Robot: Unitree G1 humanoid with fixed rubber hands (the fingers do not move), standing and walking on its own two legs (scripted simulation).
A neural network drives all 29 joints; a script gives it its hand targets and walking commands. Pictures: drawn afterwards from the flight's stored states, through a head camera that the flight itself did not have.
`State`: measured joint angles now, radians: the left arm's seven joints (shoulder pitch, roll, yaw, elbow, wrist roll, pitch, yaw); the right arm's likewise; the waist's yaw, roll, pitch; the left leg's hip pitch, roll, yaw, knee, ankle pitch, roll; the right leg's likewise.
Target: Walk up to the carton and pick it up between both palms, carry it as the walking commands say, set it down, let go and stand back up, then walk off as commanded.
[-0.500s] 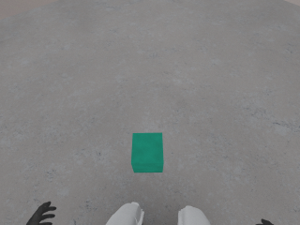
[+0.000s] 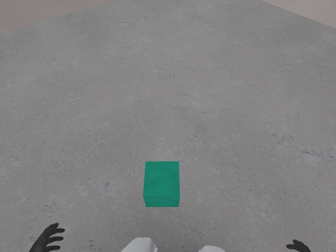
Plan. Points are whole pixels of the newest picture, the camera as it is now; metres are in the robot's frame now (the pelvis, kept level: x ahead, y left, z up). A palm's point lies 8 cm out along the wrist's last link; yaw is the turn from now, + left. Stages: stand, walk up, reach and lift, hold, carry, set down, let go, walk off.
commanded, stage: walk up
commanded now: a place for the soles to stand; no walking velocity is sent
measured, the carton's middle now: (162, 184) +0.52 +0.08 -0.64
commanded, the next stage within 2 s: none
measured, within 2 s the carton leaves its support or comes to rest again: neither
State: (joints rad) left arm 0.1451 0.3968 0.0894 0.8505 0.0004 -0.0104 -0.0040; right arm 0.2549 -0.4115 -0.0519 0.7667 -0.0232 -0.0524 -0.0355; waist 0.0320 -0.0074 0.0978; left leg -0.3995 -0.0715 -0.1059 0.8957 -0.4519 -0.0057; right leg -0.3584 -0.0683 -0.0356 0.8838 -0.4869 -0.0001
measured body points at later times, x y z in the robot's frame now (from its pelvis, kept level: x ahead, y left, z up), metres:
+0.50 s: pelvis -0.01 +0.00 +0.00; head +0.02 +0.00 +0.44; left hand +0.10 +0.32 -0.11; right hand +0.10 -0.32 -0.10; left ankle +0.02 +0.14 -0.70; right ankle +0.00 -0.12 -0.70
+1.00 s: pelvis -0.02 -0.01 +0.00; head -0.01 +0.00 +0.45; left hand +0.09 +0.32 -0.10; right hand +0.10 -0.33 -0.09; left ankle +0.02 +0.14 -0.70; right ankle +0.00 -0.12 -0.70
